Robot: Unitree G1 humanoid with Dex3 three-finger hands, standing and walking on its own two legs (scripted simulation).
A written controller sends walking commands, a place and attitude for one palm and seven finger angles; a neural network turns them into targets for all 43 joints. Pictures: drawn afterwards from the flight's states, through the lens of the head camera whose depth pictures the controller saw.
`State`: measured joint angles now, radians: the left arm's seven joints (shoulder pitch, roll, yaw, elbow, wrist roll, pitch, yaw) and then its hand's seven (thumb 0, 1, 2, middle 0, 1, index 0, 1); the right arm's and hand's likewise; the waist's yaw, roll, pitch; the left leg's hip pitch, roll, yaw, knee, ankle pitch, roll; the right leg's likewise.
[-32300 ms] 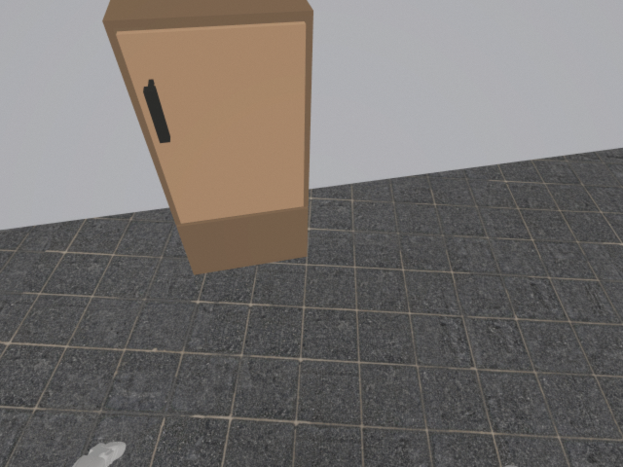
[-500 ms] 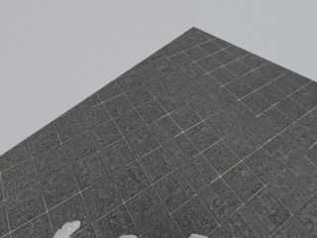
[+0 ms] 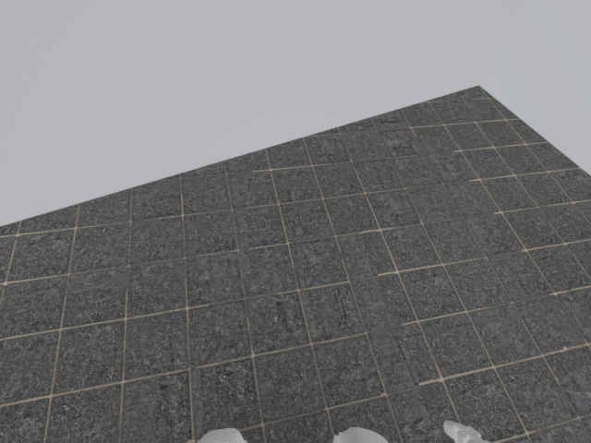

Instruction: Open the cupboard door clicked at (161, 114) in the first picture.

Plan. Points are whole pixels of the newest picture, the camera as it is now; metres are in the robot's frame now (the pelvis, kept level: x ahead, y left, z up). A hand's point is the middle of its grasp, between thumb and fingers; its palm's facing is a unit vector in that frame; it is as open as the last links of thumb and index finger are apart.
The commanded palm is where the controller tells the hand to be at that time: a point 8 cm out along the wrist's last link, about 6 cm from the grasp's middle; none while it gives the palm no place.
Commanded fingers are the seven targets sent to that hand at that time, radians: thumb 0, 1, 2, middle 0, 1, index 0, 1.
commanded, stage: turn to face it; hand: left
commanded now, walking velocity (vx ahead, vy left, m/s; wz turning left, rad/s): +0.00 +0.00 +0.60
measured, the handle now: out of the picture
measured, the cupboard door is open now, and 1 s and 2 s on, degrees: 42 42 42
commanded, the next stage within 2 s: none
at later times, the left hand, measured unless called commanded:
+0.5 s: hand out of the picture +0.05 +0.15 -0.13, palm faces +0.26 -0.92 -0.28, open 7.3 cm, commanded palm none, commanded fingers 0.00 0.90 0.90 -0.20 -0.30 -0.20 -0.30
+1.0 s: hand out of the picture -0.04 +0.20 -0.15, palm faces +0.58 -0.77 -0.26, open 7.3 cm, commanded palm none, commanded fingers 0.00 0.90 0.90 -0.20 -0.30 -0.20 -0.30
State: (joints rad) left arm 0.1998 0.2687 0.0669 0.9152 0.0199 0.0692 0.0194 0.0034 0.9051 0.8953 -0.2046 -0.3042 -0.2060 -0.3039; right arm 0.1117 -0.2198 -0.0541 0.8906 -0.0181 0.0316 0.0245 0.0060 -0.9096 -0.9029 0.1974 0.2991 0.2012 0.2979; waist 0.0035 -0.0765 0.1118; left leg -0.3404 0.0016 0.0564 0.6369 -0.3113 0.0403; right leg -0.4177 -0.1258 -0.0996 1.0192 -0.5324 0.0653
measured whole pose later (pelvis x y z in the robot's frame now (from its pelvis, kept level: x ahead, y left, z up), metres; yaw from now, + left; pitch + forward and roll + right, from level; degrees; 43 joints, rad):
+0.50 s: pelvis +0.01 -0.06 +0.02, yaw +17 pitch +1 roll +2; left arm 0.18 0.18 0.02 0.87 0.01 0.02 0.03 0.00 0.91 0.90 -0.20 -0.30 -0.21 -0.30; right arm 0.17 -0.26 -0.09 0.95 -0.01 0.08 0.03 0.01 -0.91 -0.90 0.20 0.30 0.20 0.30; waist -0.04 0.03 0.11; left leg -0.53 -0.01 -0.02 1.16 -0.40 -0.07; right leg -0.21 -0.07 -0.13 0.50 -0.31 -0.02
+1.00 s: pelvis +0.02 -0.04 +0.01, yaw +35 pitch +1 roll -1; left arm 0.16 0.28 0.07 0.89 0.02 0.06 0.01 0.00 0.91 0.90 -0.20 -0.30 -0.20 -0.30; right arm 0.13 -0.22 -0.04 0.91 -0.02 0.03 0.01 0.00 -0.91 -0.90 0.20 0.30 0.20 0.30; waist 0.01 -0.04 0.10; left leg -0.28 -0.02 -0.02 0.50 -0.23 0.03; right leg -0.49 -0.09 -0.01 1.06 -0.40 0.09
